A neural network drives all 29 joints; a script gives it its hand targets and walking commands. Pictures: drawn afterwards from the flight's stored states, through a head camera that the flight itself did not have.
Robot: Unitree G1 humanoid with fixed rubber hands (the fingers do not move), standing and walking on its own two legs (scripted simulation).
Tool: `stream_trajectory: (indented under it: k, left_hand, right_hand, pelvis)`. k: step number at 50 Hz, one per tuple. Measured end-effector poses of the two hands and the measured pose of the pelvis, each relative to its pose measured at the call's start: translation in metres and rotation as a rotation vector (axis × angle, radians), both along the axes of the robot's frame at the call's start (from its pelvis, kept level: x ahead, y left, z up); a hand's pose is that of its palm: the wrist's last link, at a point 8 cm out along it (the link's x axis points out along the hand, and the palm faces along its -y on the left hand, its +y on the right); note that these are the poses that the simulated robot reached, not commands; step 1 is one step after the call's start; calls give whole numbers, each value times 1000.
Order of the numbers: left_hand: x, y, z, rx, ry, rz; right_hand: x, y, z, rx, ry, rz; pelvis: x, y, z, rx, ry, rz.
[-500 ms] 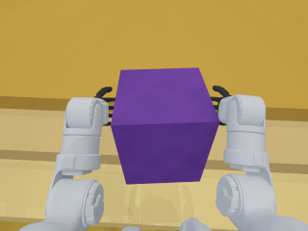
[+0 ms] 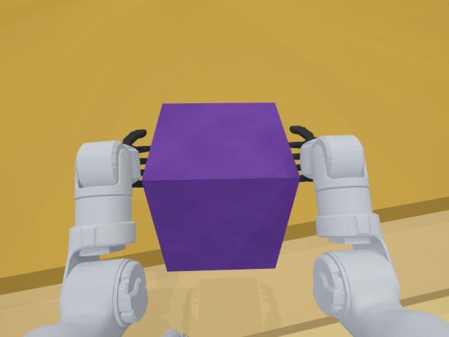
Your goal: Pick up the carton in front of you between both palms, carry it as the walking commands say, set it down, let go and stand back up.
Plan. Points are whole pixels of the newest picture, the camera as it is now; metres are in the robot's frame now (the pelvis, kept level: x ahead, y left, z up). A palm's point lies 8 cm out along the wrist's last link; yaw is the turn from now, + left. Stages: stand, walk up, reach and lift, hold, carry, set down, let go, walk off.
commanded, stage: carry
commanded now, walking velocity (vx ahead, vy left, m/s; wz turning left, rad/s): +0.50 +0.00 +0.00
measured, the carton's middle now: (220, 188) +0.38 -0.03 +0.09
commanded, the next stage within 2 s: none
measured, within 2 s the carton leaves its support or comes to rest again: neither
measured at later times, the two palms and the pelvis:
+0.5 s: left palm (126, 31) +0.64 +0.13 +0.29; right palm (268, 19) +0.66 -0.16 +0.30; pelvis +0.29 -0.04 +0.10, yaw +1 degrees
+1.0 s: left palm out of the picture +0.93 +0.12 +0.42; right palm out of the picture +0.94 -0.18 +0.41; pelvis +0.57 -0.02 +0.22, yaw +0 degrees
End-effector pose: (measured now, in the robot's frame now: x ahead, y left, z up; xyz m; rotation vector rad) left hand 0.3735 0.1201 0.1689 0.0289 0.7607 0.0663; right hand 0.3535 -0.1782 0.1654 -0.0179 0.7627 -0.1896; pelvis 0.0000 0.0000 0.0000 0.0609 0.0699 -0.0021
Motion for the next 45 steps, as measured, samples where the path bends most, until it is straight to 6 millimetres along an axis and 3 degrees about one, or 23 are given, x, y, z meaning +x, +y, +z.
stream_trajectory:
  k: [5, 10, 15, 19, 22, 27, 32, 38, 45]
  left_hand:
    - [45, 2, 7, -41, 52, -14]
    - [92, 9, 52, -57, -47, 5]
    - [146, 14, 95, -77, -141, 26]
    - [194, 13, 115, -70, -136, 36]
    - [234, 12, 121, -47, -108, 52]
    - [288, 15, 115, 15, -25, 136]
    - [319, 14, 118, 44, 52, 161]
    - [389, 0, 170, 19, -42, 151]
    - [480, -3, 233, 52, -130, 117]
  right_hand:
    - [31, 2, 10, -14, 50, -35]
    - [84, 9, 58, 5, -51, -48]
    - [146, 14, 108, -11, -145, -28]
    - [200, 14, 131, -11, -139, 17]
    - [249, 12, 136, -7, -109, 44]
    - [335, 16, 125, 30, -24, 135]
    - [382, 16, 124, 72, 53, 151]
    - [437, 1, 172, 75, -42, 115]
    - [517, -2, 224, 89, -132, 87]
  pelvis:
    - [34, 8, 42, -19, -12, -3]
    - [77, 11, 72, -53, -13, -11]
    - [135, 0, 86, -62, -10, 3]
    - [192, -14, 95, -86, -12, 18]
    - [238, -25, 99, -108, 3, 22]
    - [310, -51, 112, -115, -14, 25]
    - [350, -59, 151, -114, -36, 24]
    - [406, -60, 188, -81, -26, 35]
    - [495, -38, 211, -40, -20, 8]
